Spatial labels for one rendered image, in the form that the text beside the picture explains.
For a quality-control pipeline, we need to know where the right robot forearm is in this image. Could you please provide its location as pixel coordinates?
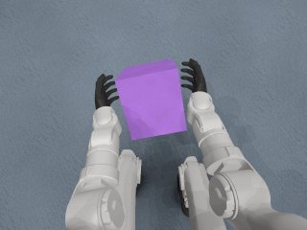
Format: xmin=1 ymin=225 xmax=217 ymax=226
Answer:
xmin=186 ymin=91 xmax=271 ymax=198

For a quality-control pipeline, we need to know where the robot right upper arm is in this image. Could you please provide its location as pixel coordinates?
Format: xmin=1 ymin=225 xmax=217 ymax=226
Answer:
xmin=208 ymin=170 xmax=307 ymax=230

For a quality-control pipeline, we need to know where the robot left upper arm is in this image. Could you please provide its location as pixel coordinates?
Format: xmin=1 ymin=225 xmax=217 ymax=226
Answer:
xmin=65 ymin=187 xmax=125 ymax=230

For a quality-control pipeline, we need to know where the right robot shin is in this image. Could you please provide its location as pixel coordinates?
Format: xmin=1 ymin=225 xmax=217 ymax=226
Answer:
xmin=182 ymin=156 xmax=206 ymax=208

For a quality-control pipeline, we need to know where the right robot hand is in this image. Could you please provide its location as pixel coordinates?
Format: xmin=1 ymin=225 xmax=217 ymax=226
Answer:
xmin=180 ymin=58 xmax=207 ymax=93

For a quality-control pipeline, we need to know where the robot right foot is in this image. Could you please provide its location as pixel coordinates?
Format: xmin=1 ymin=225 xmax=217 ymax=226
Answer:
xmin=177 ymin=173 xmax=190 ymax=218

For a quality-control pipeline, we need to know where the left robot hand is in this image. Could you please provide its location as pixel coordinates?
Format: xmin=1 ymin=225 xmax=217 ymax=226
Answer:
xmin=94 ymin=74 xmax=120 ymax=110

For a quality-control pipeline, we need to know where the left robot forearm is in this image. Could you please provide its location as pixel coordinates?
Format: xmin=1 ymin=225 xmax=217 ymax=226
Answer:
xmin=65 ymin=106 xmax=122 ymax=227

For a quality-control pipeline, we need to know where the carton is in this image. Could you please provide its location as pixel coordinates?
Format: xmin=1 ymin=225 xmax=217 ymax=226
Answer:
xmin=115 ymin=58 xmax=187 ymax=141

